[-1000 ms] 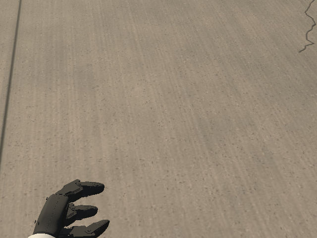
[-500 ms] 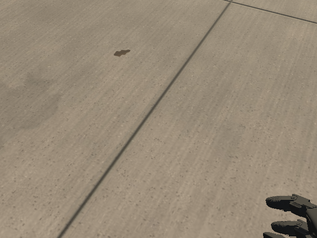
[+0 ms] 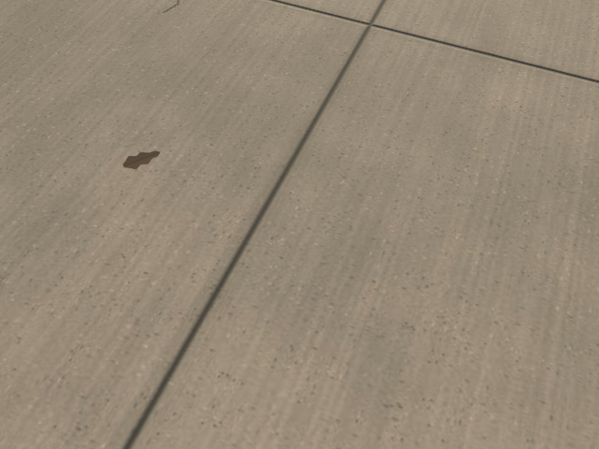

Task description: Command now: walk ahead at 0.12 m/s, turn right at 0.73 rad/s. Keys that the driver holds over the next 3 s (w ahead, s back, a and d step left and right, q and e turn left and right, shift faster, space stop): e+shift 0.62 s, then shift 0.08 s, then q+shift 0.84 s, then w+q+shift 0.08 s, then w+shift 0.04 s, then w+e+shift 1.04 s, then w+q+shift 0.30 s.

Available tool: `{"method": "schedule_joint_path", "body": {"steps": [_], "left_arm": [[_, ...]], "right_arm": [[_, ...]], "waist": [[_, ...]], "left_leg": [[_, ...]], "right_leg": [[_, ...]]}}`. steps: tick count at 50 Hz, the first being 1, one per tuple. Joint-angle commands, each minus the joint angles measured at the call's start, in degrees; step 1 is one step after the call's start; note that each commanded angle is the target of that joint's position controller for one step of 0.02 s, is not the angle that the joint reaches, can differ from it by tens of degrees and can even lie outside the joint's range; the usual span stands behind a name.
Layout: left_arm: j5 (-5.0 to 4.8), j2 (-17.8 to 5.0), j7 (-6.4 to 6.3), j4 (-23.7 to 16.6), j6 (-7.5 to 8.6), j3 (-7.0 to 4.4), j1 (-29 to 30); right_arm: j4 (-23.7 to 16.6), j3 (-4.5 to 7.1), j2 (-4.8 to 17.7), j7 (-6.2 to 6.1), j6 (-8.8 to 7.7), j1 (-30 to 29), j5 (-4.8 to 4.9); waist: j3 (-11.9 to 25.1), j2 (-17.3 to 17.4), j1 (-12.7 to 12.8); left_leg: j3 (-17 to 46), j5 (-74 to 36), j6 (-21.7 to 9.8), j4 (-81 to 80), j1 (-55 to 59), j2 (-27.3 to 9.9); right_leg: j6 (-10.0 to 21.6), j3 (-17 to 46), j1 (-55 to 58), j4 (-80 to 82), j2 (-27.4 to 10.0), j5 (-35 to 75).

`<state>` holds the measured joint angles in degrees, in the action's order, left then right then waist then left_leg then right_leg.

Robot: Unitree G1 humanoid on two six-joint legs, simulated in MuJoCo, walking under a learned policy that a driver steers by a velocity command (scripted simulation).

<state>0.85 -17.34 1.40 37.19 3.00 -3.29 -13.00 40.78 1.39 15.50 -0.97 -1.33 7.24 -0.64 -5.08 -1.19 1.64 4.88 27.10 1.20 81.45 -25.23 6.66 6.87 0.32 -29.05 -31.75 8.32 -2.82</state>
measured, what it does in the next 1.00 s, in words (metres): walks ahead, turning right: left foot, then right foot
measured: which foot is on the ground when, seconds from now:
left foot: up 0.00-0.38, down 0.40-0.86, up 0.88-1.00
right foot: down 0.00-0.40, up 0.42-0.82, down 0.84-1.00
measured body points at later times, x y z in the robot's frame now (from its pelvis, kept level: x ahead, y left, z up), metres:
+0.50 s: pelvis +0.13 +0.07 +0.03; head +0.16 +0.07 +0.47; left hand +0.41 +0.26 -0.06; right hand +0.16 -0.27 -0.05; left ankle +0.23 +0.15 -0.71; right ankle +0.10 -0.04 -0.65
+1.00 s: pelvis +0.12 +0.05 +0.03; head +0.14 +0.02 +0.48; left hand +0.42 +0.13 -0.05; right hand +0.01 -0.24 -0.10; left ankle +0.18 +0.16 -0.64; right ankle +0.05 -0.05 -0.71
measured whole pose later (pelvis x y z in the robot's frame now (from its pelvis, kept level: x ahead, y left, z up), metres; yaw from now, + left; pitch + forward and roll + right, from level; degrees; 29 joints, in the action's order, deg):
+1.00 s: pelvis +0.12 +0.05 +0.03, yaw -35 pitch +1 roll +0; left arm 1.5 -13.0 -2.1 34.4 -1.8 -1.9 -7.0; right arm 44.7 4.4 18.0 -0.7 2.4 14.8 1.8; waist -1.9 1.7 -2.7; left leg -1.0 28.1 4.2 60.7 -28.3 -1.6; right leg 0.2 -3.3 -13.8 -28.3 -2.4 -15.8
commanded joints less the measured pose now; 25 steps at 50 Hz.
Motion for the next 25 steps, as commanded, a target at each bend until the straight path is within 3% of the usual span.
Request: {"method": "schedule_joint_path", "body": {"steps": [1,3,6,9,11,15,18,19,20,21,22,23,24,25], "left_arm": [[-1.47,-7.5,-1.4,-7.9,-1.02,-2.03,2.4],[-1.18,-7.6,-1.92,-8.1,-1.89,-2.39,2.9],[-1.58,-9.4,-3.36,-7.4,-3.3,-3.4,0.2],[-2.34,-9.9,-4.31,-8.1,-4.97,-3.95,1.4],[-2.23,-9.6,-4.42,-8.4,-5.71,-4.16,1.6],[-1.94,-9.3,-4.19,-8.9,-6.27,-4.6,1.7],[-2.3,-9.2,-3.8,-9.9,-6.31,-4.75,3.4],[-2.76,-8.5,-3.6,-10.2,-6.31,-4.43,4.1],[-2.71,-5.5,-3.32,-9.4,-6.48,-3.52,-0.1],[-3.08,-5.6,-3.01,-10.9,-6.26,-3.38,-0.4],[-2.37,-11.1,-2.38,-10.6,-5.44,-4.84,-0.8],[-2.55,-13.5,-2.07,-9.0,-5.5,-5.53,-1.5],[-2.59,-12.8,-2.25,-7.5,-6.06,-5.53,-2.3],[-2.31,-11.3,-2.47,-6.9,-6.59,-5.09,-3.2]], "right_arm": [[-5.6,2.04,7.2,-0.14,0.86,2.7,-0.49],[-4.9,1.96,5.4,-0.48,1.03,2.9,-0.53],[-4.8,1.95,4.1,-1.39,0.74,0.6,-0.2],[-4.7,2.52,5.1,-1.83,0.83,-2.1,0.57],[-4.8,2.86,5.3,-1.74,0.37,-4.0,0.8],[-4.8,3.47,6.0,-0.86,-1.51,-6.4,1.14],[-3.5,4.53,7.8,0.02,-2.54,-3.4,1.42],[-2.7,4.96,8.3,0.06,-2.62,-1.6,1.43],[-3.1,5.31,10.1,-0.15,-2.12,-2.4,0.82],[-4.0,5.69,13.4,-0.38,-1.04,-3.3,-0.98],[-4.6,5.6,10.7,-0.46,-0.99,-2.8,-1.98],[-5.9,4.81,8.0,-0.91,-0.75,-5.3,-1.23],[-6.5,4.32,6.4,-1.42,-0.2,-6.8,-0.44],[-6.9,4.04,6.3,-2.0,0.31,-7.0,0.14]], "waist": [[9.6,5.5,-3.8],[7.8,1.6,-3.8],[12.8,-1.5,-2.2],[13.2,-4.7,-1.1],[11.9,-6.8,-0.1],[11.0,-9.1,1.2],[11.1,-9.7,-0.4],[11.5,-7.6,-1.6],[14.5,0.1,0.8],[12.9,14.8,2.0],[12.6,15.5,1.2],[10.6,11.7,1.4],[8.8,8.4,1.3],[7.7,7.0,0.9]], "left_leg": [[5.0,-4.6,0.0,-5.2,-11.9,-3.9],[3.6,-6.1,1.1,-16.2,-8.6,-4.0],[4.0,-8.3,3.5,-25.5,-7.5,-2.6],[5.4,-12.4,4.0,-31.6,-7.4,-2.2],[5.9,-13.2,3.9,-35.3,-6.6,-1.9],[6.8,-12.2,2.9,-44.0,-2.7,-1.1],[6.5,-15.0,1.4,-55.4,5.7,-1.9],[6.3,-21.2,0.3,-62.3,11.7,-4.4],[12.0,-24.8,-3.6,-63.2,20.6,-13.6],[23.5,-33.3,-11.7,-63.7,23.0,-23.7],[27.6,-32.4,-15.8,-64.2,19.8,-28.3],[21.5,-29.1,-14.7,-63.4,18.5,-25.7],[15.5,-24.2,-12.2,-62.7,17.4,-21.7],[12.4,-22.9,-11.1,-62.5,17.1,-19.9]], "right_leg": [[8.2,33.0,13.3,17.6,-16.4,-13.8],[6.0,27.4,9.2,16.9,-11.8,-8.1],[4.9,26.9,13.8,13.6,-11.2,1.9],[2.1,28.6,15.5,13.2,-9.9,-7.8],[1.5,30.2,15.7,13.4,-9.1,-12.6],[1.9,34.5,18.6,11.0,-9.1,-9.0],[0.7,37.9,18.5,8.1,-8.0,-6.2],[-0.8,36.5,15.9,4.9,-5.8,-11.3],[-3.1,30.6,10.2,-4.1,-1.7,-27.8],[-6.0,17.3,-1.3,-15.7,5.3,-35.1],[-8.9,15.0,-4.4,-28.0,0.7,-32.3],[-10.2,13.2,-5.3,-32.6,-1.7,-27.9],[-10.8,11.8,-6.1,-35.7,-2.9,-24.2],[-11.4,10.2,-7.8,-40.2,-3.6,-21.3]]}}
